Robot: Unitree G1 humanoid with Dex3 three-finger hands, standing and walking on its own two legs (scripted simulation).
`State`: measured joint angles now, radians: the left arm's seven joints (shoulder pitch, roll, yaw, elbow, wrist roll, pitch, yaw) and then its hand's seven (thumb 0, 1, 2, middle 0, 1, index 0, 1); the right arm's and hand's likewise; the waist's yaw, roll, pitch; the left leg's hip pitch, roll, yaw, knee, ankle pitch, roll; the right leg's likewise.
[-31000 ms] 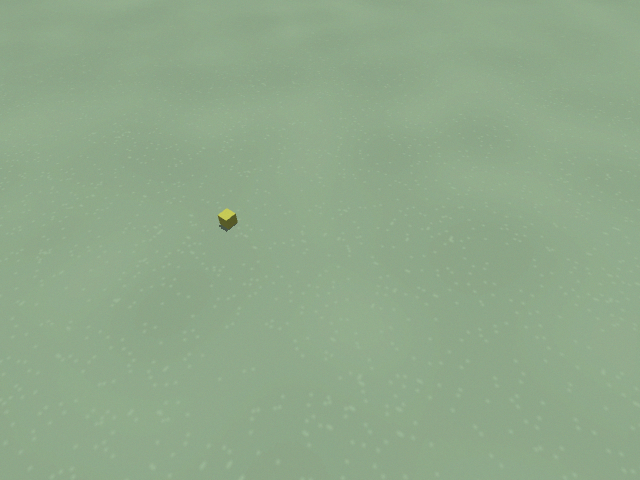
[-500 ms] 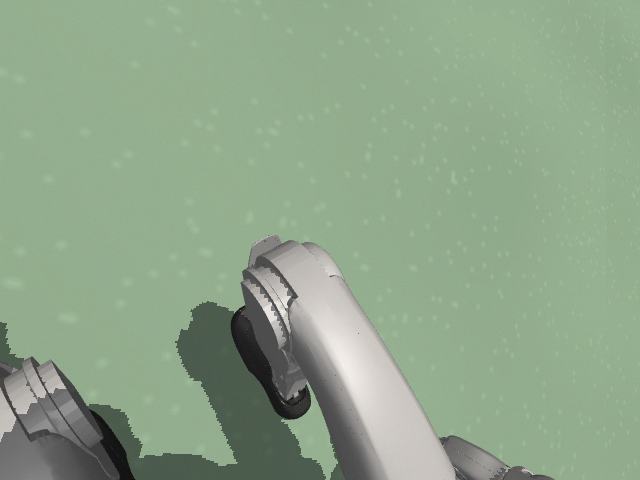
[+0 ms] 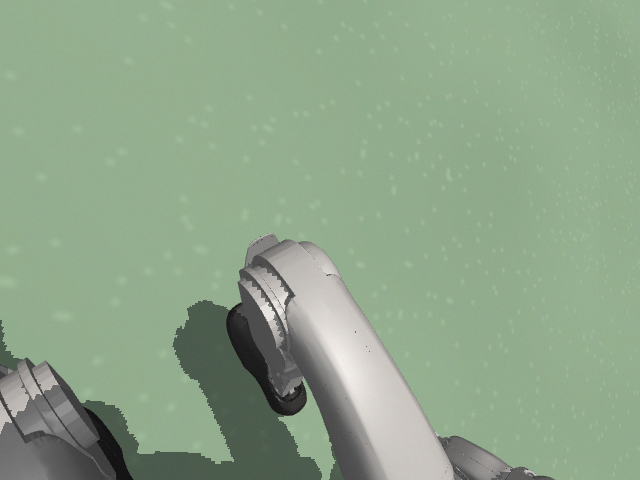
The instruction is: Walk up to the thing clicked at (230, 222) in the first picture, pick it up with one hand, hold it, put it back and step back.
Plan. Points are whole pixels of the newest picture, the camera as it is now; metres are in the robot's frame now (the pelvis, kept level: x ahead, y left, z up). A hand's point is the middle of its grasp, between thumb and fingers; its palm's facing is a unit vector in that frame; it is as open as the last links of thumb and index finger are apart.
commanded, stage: withdraw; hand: left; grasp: from above
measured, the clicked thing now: out of the picture +0.44 +0.30 -0.30
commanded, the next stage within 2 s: home in 0.74 s
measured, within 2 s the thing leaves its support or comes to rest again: neither
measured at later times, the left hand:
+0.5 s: hand out of the picture +0.42 +0.29 -0.12, palm faces -0.47 -0.13 -0.87, open 13.2 cm
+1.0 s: hand out of the picture +0.45 +0.30 -0.15, palm faces -0.33 -0.10 -0.94, open 13.0 cm
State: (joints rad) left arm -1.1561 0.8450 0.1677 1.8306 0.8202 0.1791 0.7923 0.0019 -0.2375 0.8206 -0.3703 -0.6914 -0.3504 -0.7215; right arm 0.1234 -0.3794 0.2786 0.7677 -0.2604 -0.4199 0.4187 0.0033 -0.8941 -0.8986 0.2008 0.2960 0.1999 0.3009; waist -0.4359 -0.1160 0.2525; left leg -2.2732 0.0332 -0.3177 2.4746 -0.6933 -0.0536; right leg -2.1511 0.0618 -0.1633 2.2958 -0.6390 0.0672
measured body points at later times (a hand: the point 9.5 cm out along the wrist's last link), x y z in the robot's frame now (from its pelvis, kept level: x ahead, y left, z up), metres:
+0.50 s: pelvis +0.00 -0.01 +0.02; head +0.20 +0.06 +0.42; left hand +0.45 +0.29 -0.07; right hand +0.12 -0.26 -0.09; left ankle +0.07 +0.14 -0.29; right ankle +0.13 -0.12 -0.29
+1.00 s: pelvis +0.02 -0.01 +0.01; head +0.25 +0.07 +0.39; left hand +0.46 +0.30 -0.10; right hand +0.08 -0.28 -0.10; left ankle +0.07 +0.14 -0.29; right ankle +0.13 -0.12 -0.29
